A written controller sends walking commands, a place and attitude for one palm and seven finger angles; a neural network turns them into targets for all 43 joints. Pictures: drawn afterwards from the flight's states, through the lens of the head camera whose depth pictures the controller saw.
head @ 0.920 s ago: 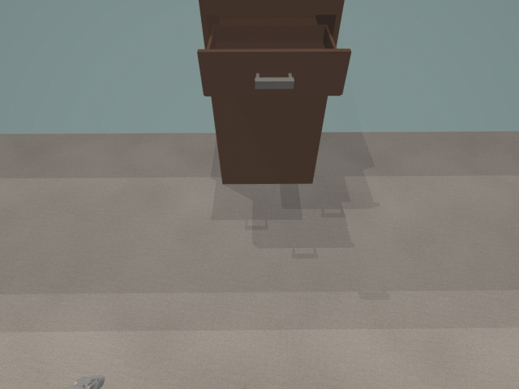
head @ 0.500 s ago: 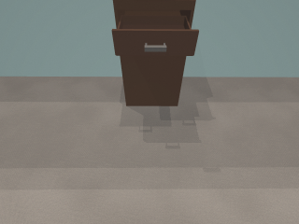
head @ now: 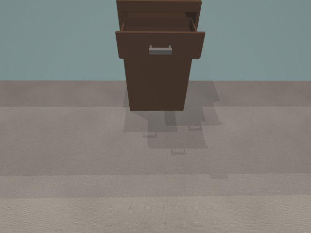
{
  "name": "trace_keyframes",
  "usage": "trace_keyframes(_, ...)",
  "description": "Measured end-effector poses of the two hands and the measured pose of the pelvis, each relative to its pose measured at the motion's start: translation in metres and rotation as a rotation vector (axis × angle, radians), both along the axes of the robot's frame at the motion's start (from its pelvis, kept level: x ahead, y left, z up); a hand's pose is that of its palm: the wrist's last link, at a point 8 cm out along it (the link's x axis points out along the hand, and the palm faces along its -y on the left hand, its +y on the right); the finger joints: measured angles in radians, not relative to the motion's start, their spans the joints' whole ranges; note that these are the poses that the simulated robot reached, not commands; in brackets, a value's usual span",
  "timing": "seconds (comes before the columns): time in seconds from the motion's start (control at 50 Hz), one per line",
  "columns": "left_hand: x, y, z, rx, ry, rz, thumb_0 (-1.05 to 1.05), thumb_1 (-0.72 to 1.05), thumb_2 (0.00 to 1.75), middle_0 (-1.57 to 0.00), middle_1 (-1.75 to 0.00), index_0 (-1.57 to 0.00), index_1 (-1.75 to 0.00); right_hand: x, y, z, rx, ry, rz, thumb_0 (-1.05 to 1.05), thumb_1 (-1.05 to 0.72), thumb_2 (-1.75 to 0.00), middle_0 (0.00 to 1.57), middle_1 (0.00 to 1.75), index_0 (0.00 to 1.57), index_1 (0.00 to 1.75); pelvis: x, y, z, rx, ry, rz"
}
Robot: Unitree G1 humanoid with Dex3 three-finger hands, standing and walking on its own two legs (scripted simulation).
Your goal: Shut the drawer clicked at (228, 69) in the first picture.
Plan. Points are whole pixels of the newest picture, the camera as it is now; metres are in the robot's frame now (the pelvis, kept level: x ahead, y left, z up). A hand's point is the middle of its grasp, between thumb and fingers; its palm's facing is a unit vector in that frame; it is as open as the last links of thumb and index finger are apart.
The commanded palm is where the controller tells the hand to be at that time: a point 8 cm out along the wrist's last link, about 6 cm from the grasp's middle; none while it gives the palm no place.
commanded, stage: look at it before walking up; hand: left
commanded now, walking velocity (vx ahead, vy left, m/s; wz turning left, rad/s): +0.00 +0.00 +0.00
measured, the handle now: (160, 49) +0.96 +0.03 +0.01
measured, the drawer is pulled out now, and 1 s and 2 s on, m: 0.29 0.29 0.29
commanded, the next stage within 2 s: walk to a spot facing it in 0.52 s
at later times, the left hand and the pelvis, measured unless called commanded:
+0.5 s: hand out of the picture +0.07 +0.25 -0.16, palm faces -0.02 -0.94 -0.33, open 7.4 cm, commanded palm none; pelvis +0.00 +0.00 +0.00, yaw +0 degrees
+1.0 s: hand out of the picture +0.08 +0.17 -0.18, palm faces -0.14 -0.97 -0.21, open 7.4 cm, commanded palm none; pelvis +0.04 -0.02 -0.02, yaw -11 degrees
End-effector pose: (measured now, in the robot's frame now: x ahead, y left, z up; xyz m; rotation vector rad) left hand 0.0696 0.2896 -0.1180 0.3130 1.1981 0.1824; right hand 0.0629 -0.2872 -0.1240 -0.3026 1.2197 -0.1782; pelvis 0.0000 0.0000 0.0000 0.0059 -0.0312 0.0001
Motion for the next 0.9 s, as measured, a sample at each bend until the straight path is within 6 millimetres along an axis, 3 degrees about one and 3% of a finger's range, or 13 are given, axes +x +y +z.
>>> trace_keyframes(0.28,0.002,0.001,0.001,-0.003,-0.013,0.002,0.00,0.91,0.90,-0.20,-0.30,-0.20,-0.30,0.009,0.002,0.004,-0.003,-0.026,0.008,0.00,-0.91,-0.90,0.20,0.30,0.20,0.30,0.001,0.002,0.001,0.000,-0.004,0.001)
trace_keyframes(0.68,-0.012,0.002,-0.003,-0.005,0.026,0.019,0.00,0.91,0.90,-0.20,-0.30,-0.20,-0.30,0.002,0.002,0.003,-0.008,0.004,0.005,0.00,-0.91,-0.90,0.20,0.30,0.20,0.30,0.001,0.002,0.002,-0.003,-0.002,-0.001)
trace_keyframes(0.8,-0.021,-0.013,-0.017,-0.052,0.086,0.016,0.00,0.91,0.90,-0.20,-0.30,-0.20,-0.30,-0.011,0.018,-0.009,0.030,0.011,-0.045,0.00,-0.91,-0.90,0.20,0.30,0.20,0.30,0.011,0.004,-0.005,-0.003,0.002,-0.053)
trace_keyframes(0.9,-0.021,-0.036,-0.028,-0.095,0.164,-0.013,0.00,0.91,0.90,-0.20,-0.30,-0.20,-0.30,-0.037,0.030,-0.023,0.084,0.033,-0.148,0.00,-0.91,-0.90,0.20,0.30,0.20,0.30,0.026,-0.003,-0.011,0.018,0.009,-0.122)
